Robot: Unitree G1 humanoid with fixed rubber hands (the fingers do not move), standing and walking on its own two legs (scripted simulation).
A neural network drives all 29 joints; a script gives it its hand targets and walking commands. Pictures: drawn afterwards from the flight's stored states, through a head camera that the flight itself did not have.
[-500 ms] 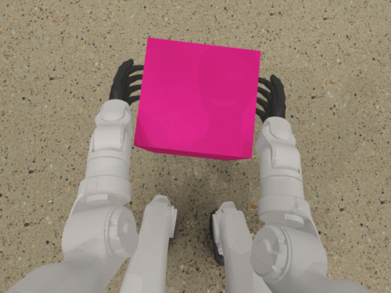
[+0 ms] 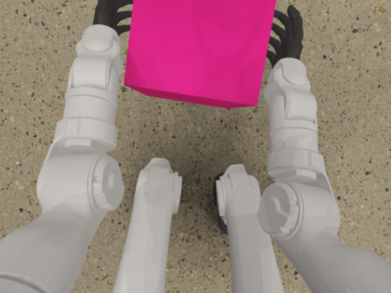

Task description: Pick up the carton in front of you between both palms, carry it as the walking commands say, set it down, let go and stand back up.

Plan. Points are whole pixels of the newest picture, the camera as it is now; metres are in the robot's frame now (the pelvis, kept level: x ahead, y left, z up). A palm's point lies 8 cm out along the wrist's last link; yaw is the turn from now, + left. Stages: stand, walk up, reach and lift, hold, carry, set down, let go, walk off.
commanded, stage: set down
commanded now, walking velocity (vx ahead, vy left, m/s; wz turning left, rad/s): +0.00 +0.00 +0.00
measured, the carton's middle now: (196, 50) +0.53 +0.04 -0.20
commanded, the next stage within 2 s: none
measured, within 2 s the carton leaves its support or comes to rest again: rests again in 0.74 s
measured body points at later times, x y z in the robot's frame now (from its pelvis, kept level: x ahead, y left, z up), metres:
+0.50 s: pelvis +0.00 +0.00 -0.08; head +0.38 +0.04 +0.15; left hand +0.57 +0.20 -0.26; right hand +0.55 -0.10 -0.26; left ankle +0.10 +0.11 -0.45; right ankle +0.09 -0.13 -0.45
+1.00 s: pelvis -0.01 +0.00 -0.11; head +0.36 +0.03 +0.13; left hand +0.56 +0.20 -0.28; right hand +0.54 -0.10 -0.28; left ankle +0.10 +0.11 -0.45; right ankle +0.09 -0.13 -0.45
